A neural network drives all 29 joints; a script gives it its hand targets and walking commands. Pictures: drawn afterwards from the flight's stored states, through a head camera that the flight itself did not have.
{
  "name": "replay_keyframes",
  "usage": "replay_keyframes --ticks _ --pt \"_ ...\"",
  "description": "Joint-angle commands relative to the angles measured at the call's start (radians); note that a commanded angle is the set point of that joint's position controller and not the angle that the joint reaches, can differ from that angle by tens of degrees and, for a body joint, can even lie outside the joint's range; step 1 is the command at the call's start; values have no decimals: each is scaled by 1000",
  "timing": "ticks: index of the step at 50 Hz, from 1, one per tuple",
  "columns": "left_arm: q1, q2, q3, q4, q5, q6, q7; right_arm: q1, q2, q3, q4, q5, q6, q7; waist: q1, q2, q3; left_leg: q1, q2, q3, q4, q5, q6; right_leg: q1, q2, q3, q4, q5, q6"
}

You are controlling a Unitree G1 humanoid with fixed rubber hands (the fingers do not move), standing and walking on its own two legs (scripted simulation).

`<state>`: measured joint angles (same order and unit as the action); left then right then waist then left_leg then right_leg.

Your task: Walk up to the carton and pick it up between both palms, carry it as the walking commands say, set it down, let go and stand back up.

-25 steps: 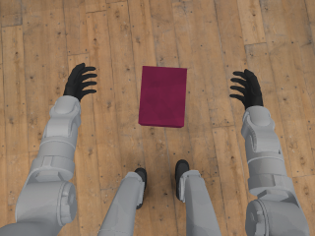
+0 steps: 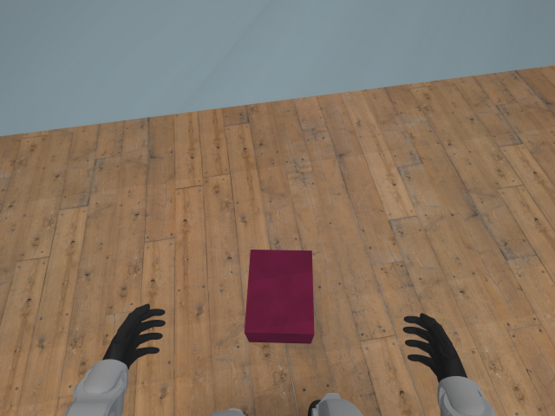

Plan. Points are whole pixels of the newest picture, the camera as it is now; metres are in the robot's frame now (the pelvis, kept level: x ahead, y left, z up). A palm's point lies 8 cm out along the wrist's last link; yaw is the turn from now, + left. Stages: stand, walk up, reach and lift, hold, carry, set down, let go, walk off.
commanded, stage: let go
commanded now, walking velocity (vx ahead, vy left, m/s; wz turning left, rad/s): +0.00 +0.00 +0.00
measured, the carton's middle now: (280, 296) +0.48 +0.02 -0.68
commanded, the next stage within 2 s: stand in 0.54 s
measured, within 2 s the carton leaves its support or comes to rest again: neither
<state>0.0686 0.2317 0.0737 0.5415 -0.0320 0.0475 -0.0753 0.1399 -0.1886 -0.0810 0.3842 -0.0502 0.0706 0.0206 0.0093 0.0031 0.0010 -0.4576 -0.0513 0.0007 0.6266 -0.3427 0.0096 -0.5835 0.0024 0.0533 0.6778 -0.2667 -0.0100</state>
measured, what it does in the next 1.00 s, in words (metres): stands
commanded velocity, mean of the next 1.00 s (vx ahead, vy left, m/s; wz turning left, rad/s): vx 0.00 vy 0.00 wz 0.00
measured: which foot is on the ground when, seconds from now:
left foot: down 0.00-1.00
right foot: down 0.00-1.00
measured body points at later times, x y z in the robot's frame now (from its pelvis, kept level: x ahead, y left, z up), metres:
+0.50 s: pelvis +0.00 +0.00 +0.01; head +0.03 -0.01 +0.46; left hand +0.17 +0.25 -0.06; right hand +0.17 -0.23 -0.07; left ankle -0.02 +0.12 -0.72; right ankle +0.04 -0.11 -0.72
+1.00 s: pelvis +0.04 +0.01 +0.01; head +0.05 +0.01 +0.46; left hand +0.20 +0.27 -0.07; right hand +0.17 -0.27 -0.09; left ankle -0.02 +0.12 -0.72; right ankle +0.04 -0.11 -0.72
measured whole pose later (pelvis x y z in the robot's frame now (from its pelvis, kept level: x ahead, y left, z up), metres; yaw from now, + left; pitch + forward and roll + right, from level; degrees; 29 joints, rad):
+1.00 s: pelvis +0.04 +0.01 +0.01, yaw +0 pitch +0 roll +0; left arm 0.19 0.23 0.06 0.60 0.04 0.04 -0.01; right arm 0.24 -0.31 -0.06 0.70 -0.05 0.02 0.00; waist 0.01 -0.01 0.01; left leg -0.12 -0.05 -0.01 0.50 -0.37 0.02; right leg -0.25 0.00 0.05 0.57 -0.31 0.00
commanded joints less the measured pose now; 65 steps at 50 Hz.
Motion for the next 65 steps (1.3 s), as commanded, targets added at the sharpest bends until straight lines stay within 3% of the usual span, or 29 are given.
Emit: replay_keyframes --ticks 1,4,8,12,18,22,26,27,28,29,30,34,39,45,50,65 --pt "144 46 -13 -242 17 -51 0 117 -73 16 -118 46 -42 13 15 -1 -207 101 17 -32 -186 272 -12 591 40 -34 -178 303 18" --pt "167 35 -17 -227 27 -19 -5 143 -90 10 -114 27 -14 21 -4 -17 -79 118 20 -19 -225 208 -10 599 37 -34 -226 240 15" --pt "88 49 -8 -231 47 32 -17 34 -114 8 -140 20 33 41 -4 -8 95 89 36 -16 -292 -5 1 599 34 -45 -250 61 20" --pt "55 56 0 -218 55 74 -26 8 -130 5 -150 18 81 56 -11 9 147 17 65 -25 -357 -128 28 706 43 -62 -222 21 37" --pt "45 72 -3 -269 55 81 -22 27 -118 -2 -161 25 90 58 -9 -7 111 38 54 -34 -333 -48 28 741 44 -58 -216 91 34" --pt "78 76 2 -268 51 74 -16 51 -116 -11 -159 20 81 49 -11 -31 28 124 31 -33 -275 89 18 722 42 -46 -222 168 24" --pt "115 81 3 -278 47 93 14 66 -135 3 -144 31 70 31 9 -13 -39 163 27 -34 -234 191 7 684 48 -46 -199 223 17" --pt "86 198 30 -76 59 45 54 7 -227 -21 23 21 33 -4 28 -59 -96 187 51 -22 -165 117 -49 464 -57 34 -235 107 25" --pt "66 222 36 -68 71 25 66 40 -210 -19 37 9 20 -14 5 -86 -75 220 35 -29 -156 -8 -51 376 -58 68 -284 -114 28" --pt "32 235 39 -62 77 15 72 79 -204 -14 55 4 6 -17 -21 -85 -34 232 33 -35 -155 -23 -41 328 -57 70 -295 -169 27" --pt "25 214 34 -60 77 7 76 92 -210 -16 79 0 -8 -21 -24 -37 -49 241 46 -51 -160 -8 -27 339 -63 67 -285 -140 22" --pt "47 204 29 -33 79 -25 80 58 -226 -16 142 0 -52 -24 -7 -17 -23 191 93 -106 -222 70 -5 371 -42 32 -223 11 18" --pt "71 204 28 5 76 -42 84 50 -255 -9 205 10 -74 -30 -4 -27 -62 241 113 -99 -194 340 -13 417 -59 34 -196 233 1" --pt "79 207 30 29 77 -51 92 52 -284 -17 240 14 -84 -38 -12 -23 -95 289 127 -96 -184 442 -11 434 -64 32 -179 322 -8" --pt "96 205 27 53 76 -56 98 52 -281 -18 260 15 -87 -46 -9 -14 -113 311 128 -88 -181 482 -13 449 -72 39 -179 375 -14" --pt "87 222 29 104 73 -69 98 44 -300 -17 303 12 -99 -49 -10 -36 -52 298 133 -99 -213 375 0 411 -81 57 -219 299 -22"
